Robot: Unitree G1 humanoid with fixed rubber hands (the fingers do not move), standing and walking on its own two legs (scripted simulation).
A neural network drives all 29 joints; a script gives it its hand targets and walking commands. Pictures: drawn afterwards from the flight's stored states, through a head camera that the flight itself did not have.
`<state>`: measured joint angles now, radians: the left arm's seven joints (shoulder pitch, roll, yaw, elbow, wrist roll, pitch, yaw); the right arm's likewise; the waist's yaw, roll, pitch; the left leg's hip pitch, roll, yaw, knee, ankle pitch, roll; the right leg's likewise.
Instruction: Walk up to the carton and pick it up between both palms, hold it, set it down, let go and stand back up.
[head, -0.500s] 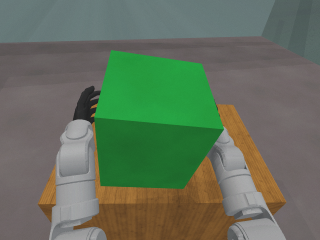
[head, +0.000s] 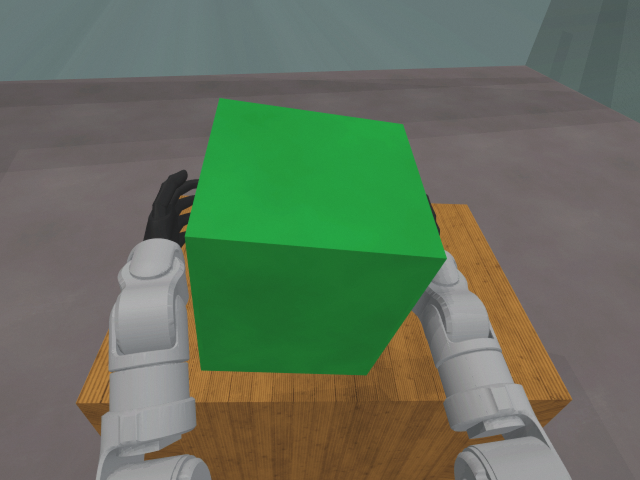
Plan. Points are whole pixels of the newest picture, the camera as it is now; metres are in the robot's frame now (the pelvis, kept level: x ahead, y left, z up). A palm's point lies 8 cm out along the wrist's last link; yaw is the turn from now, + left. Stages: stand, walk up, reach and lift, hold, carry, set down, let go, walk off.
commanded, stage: hold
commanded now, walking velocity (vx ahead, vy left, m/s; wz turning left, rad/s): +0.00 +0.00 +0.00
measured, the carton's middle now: (300, 249) +0.35 +0.01 +0.16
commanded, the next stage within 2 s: none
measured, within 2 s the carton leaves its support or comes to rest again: neither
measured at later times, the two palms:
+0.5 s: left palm (167, 239) +0.35 +0.16 +0.17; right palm (420, 246) +0.35 -0.14 +0.16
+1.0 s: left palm (163, 237) +0.35 +0.16 +0.18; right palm (418, 245) +0.35 -0.14 +0.16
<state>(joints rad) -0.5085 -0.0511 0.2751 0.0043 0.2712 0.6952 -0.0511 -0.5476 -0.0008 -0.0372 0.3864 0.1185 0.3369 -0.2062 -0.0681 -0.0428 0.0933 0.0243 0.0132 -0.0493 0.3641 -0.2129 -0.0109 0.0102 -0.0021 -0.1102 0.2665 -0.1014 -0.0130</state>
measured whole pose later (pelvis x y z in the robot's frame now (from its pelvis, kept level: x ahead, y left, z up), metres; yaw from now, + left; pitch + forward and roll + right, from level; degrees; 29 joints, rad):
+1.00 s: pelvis +0.01 +0.01 +0.00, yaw +0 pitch -10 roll -1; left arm -0.50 -0.06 0.28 -0.01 0.28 0.71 -0.05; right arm -0.54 0.00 -0.04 0.38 0.12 0.34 -0.20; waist -0.07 -0.05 0.09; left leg 0.04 0.01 -0.04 0.37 -0.23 0.00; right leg 0.02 0.00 -0.10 0.27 -0.11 -0.01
